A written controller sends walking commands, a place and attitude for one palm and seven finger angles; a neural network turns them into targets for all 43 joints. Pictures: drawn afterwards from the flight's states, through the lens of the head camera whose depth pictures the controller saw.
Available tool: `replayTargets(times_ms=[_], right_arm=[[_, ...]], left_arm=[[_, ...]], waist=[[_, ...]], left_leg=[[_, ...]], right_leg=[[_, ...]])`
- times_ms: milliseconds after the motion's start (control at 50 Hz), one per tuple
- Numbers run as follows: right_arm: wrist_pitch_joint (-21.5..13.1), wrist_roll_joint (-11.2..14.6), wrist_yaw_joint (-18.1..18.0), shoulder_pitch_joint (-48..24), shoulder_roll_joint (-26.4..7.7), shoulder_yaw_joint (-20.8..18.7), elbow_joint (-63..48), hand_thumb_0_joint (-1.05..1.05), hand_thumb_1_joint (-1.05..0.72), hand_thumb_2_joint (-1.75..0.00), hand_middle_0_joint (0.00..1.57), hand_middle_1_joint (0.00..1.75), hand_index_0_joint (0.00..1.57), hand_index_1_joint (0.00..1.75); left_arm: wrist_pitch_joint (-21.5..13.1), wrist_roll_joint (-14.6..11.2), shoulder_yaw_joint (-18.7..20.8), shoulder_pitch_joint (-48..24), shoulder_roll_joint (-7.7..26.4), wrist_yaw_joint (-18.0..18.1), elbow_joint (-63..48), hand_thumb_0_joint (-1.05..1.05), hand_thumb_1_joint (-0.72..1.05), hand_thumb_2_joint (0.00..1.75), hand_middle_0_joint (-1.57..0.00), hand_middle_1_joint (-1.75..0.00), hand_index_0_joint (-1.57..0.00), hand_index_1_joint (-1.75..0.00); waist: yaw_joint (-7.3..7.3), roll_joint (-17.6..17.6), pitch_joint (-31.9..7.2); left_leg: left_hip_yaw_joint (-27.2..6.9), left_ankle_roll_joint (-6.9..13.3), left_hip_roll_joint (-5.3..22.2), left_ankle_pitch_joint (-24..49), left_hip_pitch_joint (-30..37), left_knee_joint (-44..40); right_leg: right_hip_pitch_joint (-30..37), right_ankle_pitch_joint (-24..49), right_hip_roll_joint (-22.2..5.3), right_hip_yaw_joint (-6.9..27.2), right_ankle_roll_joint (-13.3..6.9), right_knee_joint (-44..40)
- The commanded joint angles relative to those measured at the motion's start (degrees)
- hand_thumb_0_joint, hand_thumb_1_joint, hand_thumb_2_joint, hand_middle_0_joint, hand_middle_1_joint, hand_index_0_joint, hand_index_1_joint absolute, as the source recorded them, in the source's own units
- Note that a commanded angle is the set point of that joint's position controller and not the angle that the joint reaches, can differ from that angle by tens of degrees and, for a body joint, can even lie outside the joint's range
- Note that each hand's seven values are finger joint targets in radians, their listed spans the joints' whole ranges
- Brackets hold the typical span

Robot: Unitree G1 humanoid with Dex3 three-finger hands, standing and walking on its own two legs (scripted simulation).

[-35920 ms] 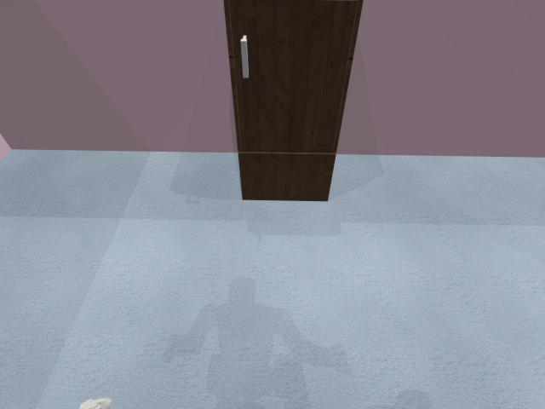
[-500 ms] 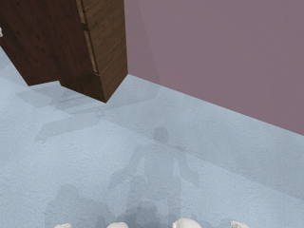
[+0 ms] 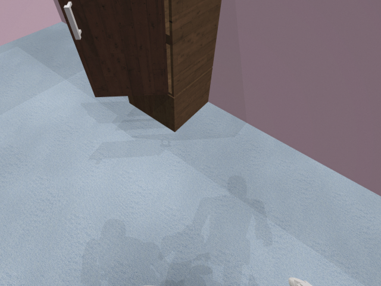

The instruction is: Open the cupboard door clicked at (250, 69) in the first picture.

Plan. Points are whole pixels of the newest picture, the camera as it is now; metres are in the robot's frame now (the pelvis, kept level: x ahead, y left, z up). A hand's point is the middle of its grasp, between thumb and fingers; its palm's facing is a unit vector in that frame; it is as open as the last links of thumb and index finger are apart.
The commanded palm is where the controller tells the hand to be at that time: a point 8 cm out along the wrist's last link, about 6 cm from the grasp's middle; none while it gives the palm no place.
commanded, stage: take the last steps up to it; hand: left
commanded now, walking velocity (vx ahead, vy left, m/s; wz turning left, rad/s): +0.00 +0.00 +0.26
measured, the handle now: (74, 20) +1.00 +0.54 +0.01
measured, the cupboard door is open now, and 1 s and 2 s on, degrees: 44 44 44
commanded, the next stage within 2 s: come to a stop and stand still in 1.56 s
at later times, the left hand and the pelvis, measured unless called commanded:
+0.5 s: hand out of the picture -0.01 +0.19 -0.15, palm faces +0.24 -0.95 -0.20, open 7.4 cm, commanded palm none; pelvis +0.05 +0.01 +0.02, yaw +10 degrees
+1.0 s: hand (89, 222) +0.27 +0.28 -0.14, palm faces +0.21 -0.95 -0.22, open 7.4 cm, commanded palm none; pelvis +0.20 +0.08 +0.00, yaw +10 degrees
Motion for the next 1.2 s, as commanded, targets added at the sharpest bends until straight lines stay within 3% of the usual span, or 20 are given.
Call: replayTargets(times_ms=[0,100,180,220,240,340,460,520,540,580,600,680,860,880,900,920,940,980,1040,1180], right_arm=[[-1.4,-0.7,-2.2,6.2,-12.6,-2.7,-1.9,0.00,-0.90,-0.90,0.20,0.30,0.20,0.30],[-1.7,-0.6,-2.7,2.4,-9.7,-1.5,-1.7,0.00,-0.90,-0.90,0.20,0.30,0.20,0.30],[-1.0,0.0,-1.9,-0.3,-9.0,-1.8,-1.9,0.00,-0.90,-0.90,0.20,0.30,0.20,0.30],[-1.0,0.4,-0.6,-3.2,-3.9,-1.0,-5.3,0.00,-0.90,-0.90,0.20,0.30,0.20,0.30],[-1.0,-0.4,0.0,-5.8,-6.5,-1.6,-6.4,0.00,-0.90,-0.90,0.20,0.30,0.20,0.30],[-0.9,-0.1,1.6,-2.9,-3.3,-1.5,-3.2,0.00,-0.90,-0.90,0.20,0.30,0.20,0.30],[-2.3,0.4,2.4,-6.0,-0.2,-0.3,-3.8,0.00,-0.90,-0.90,0.20,0.30,0.20,0.30],[-3.3,0.1,1.8,1.9,-1.7,-0.2,-1.4,0.00,-0.90,-0.90,0.20,0.30,0.20,0.30],[-3.8,-0.2,1.0,9.6,-4.9,-1.0,0.9,0.00,-0.90,-0.90,0.20,0.30,0.20,0.30],[-3.8,-0.8,-1.1,24.4,-14.7,-3.5,3.7,0.00,-0.90,-0.90,0.20,0.30,0.20,0.30],[-3.6,-0.9,-1.4,22.9,-15.0,-3.3,4.2,0.00,-0.90,-0.90,0.20,0.30,0.20,0.30],[-4.9,-0.7,-2.2,10.2,-5.9,-0.8,2.2,0.00,-0.90,-0.90,0.20,0.30,0.20,0.30],[-4.6,-0.4,-1.2,8.7,-5.3,-1.0,4.9,0.00,-0.90,-0.90,0.20,0.30,0.20,0.30],[-4.5,-0.1,-1.1,8.3,-4.3,-0.7,5.0,0.00,-0.90,-0.90,0.20,0.30,0.20,0.30],[-4.5,0.4,-0.7,8.8,-1.8,-0.3,4.1,0.00,-0.90,-0.90,0.20,0.30,0.20,0.30],[-4.4,0.1,-0.3,8.5,-1.3,-0.3,2.0,0.00,-0.90,-0.90,0.20,0.30,0.20,0.30],[-4.1,-0.3,-0.5,7.1,-4.5,-1.1,2.5,0.00,-0.90,-0.90,0.20,0.30,0.20,0.30],[-4.1,-0.5,-0.2,5.3,-3.1,-1.2,3.4,0.00,-0.90,-0.90,0.20,0.30,0.20,0.30],[-3.6,-0.4,0.2,9.0,0.0,-0.4,5.2,0.00,-0.90,-0.90,0.20,0.30,0.20,0.30],[-4.3,0.0,1.4,2.5,1.8,-0.1,1.9,0.00,-0.90,-0.90,0.20,0.30,0.20,0.30]], left_arm=[[0.4,0.1,2.0,-5.0,6.3,0.8,-5.0,0.00,0.90,0.90,-0.20,-0.30,-0.20,-0.30],[0.4,-0.1,1.7,-2.8,4.7,0.0,-1.9,0.00,0.90,0.90,-0.20,-0.30,-0.20,-0.30],[-0.9,0.6,2.4,5.2,5.3,-0.8,0.7,0.00,0.90,0.90,-0.20,-0.30,-0.20,-0.30],[-1.7,1.5,4.4,9.9,14.2,-0.1,0.6,0.00,0.90,0.90,-0.20,-0.30,-0.20,-0.30],[-2.1,0.7,4.3,8.1,14.4,0.0,-0.2,0.00,0.90,0.90,-0.20,-0.30,-0.20,-0.30],[-4.7,0.7,3.1,3.7,8.5,0.2,0.5,0.00,0.90,0.90,-0.20,-0.30,-0.20,-0.30],[-5.0,1.2,3.5,9.3,10.5,0.1,5.1,0.00,0.90,0.90,-0.20,-0.30,-0.20,-0.30],[-4.4,0.8,3.8,6.5,11.1,-0.1,5.2,0.00,0.90,0.90,-0.20,-0.30,-0.20,-0.30],[-4.2,0.7,3.5,6.0,9.5,-0.5,4.7,0.00,0.90,0.90,-0.20,-0.30,-0.20,-0.30],[-3.8,0.4,1.9,1.5,3.5,-0.9,-0.1,0.00,0.90,0.90,-0.20,-0.30,-0.20,-0.30],[-4.0,0.6,1.8,-1.9,2.8,-0.7,-1.6,0.00,0.90,0.90,-0.20,-0.30,-0.20,-0.30],[-2.6,0.8,1.9,-0.5,2.3,-1.5,1.6,0.00,0.90,0.90,-0.20,-0.30,-0.20,-0.30],[-2.5,1.0,2.5,2.5,3.4,-1.8,1.9,0.00,0.90,0.90,-0.20,-0.30,-0.20,-0.30],[-2.8,1.1,3.0,6.4,4.9,-1.5,3.0,0.00,0.90,0.90,-0.20,-0.30,-0.20,-0.30],[-3.6,1.4,3.7,10.9,9.0,-1.2,4.1,0.00,0.90,0.90,-0.20,-0.30,-0.20,-0.30],[-3.5,0.8,4.5,14.1,13.4,-0.7,4.2,0.00,0.90,0.90,-0.20,-0.30,-0.20,-0.30],[-4.0,0.4,4.0,11.7,11.8,-0.2,3.4,0.00,0.90,0.90,-0.20,-0.30,-0.20,-0.30],[-4.4,0.4,2.7,5.1,6.5,0.3,1.7,0.00,0.90,0.90,-0.20,-0.30,-0.20,-0.30],[-6.1,0.3,2.3,4.0,4.6,0.1,2.5,0.00,0.90,0.90,-0.20,-0.30,-0.20,-0.30],[-6.0,0.7,2.7,7.3,7.1,-0.4,7.1,0.00,0.90,0.90,-0.20,-0.30,-0.20,-0.30]], waist=[[-3.40,14.4,-7.9],[-1.03,11.2,-8.6],[2.98,7.6,-5.6],[6.72,-17.6,0.0],[5.68,-11.5,2.1],[1.56,-9.2,1.0],[4.20,-9.2,-2.1],[-0.17,-7.7,-3.5],[-3.50,-1.0,-7.0],[-9.01,17.6,-12.7],[-8.31,11.1,-9.2],[-1.27,11.8,-2.3],[3.75,3.4,-0.3],[5.54,0.2,-0.9],[7.39,-10.6,-1.4],[7.93,-18.0,-2.9],[6.28,-15.3,-0.9],[2.69,-5.4,1.8],[0.41,-4.8,-3.6],[2.52,-6.8,-2.9]], left_leg=[[-22.3,12.7,19.4,26.6,9.5,-12.2],[-14.0,9.2,13.7,22.0,6.5,-11.6],[-12.3,4.8,7.2,-12.7,-7.7,-8.2],[-1.2,-1.2,-3.3,-20.6,-25.1,19.9],[-6.0,-0.7,0.4,-15.7,-24.6,29.0],[-2.6,-3.1,4.2,-2.1,-20.2,26.4],[3.2,-2.5,2.1,-3.6,-12.6,6.5],[7.7,-1.2,-1.3,0.7,4.0,-4.9],[6.0,0.0,0.2,-0.7,15.7,-7.7],[-25.0,11.2,22.7,-2.8,28.5,-16.5],[-26.8,13.7,24.9,-9.3,21.8,-17.8],[-13.9,9.6,17.6,-7.2,4.6,-21.4],[-4.0,6.9,11.8,-13.4,-6.0,-15.3],[-1.0,4.7,7.8,-14.5,-9.5,-7.7],[5.0,1.4,0.7,-16.1,-17.3,8.2],[3.7,0.5,-0.6,-22.7,-21.7,23.5],[-2.1,0.3,2.2,-16.9,-23.2,31.6],[-4.3,-0.7,6.3,-5.5,-22.8,32.1],[-1.0,-2.5,6.9,-0.5,-15.9,23.6],[3.8,-2.6,4.2,1.3,-12.3,4.5]], right_leg=[[-13.3,-9.9,1.1,6.2,0.7,20.5],[-5.3,-4.8,3.2,4.6,-0.2,10.5],[11.2,2.7,5.2,2.0,-1.1,-11.2],[13.6,-20.8,-19.2,35.0,-10.7,-33.6],[7.1,-20.6,-21.5,36.5,-13.4,-35.5],[7.7,7.2,-13.1,12.7,-8.5,-30.2],[14.0,22.5,-13.6,6.5,-8.0,-24.7],[6.3,23.7,-10.8,1.9,-5.7,-17.2],[0.9,24.5,-8.3,-0.8,-4.1,-6.2],[-22.2,-11.3,2.9,-1.9,-1.1,24.5],[-25.2,-11.0,1.3,2.5,-3.0,31.8],[-19.3,1.2,-2.6,4.7,-3.0,26.2],[7.1,9.7,2.8,0.4,-2.7,-4.7],[13.4,6.6,1.7,3.3,-3.6,-9.5],[19.2,-3.3,-8.6,18.9,-7.6,-19.7],[19.2,-12.1,-20.0,36.4,-13.6,-31.1],[14.0,-17.3,-20.2,40.1,-14.9,-33.7],[7.4,-5.6,-16.5,27.6,-13.0,-32.0],[8.0,16.9,-11.6,12.7,-11.3,-29.7],[12.4,24.1,-10.4,7.3,-10.8,-26.4]])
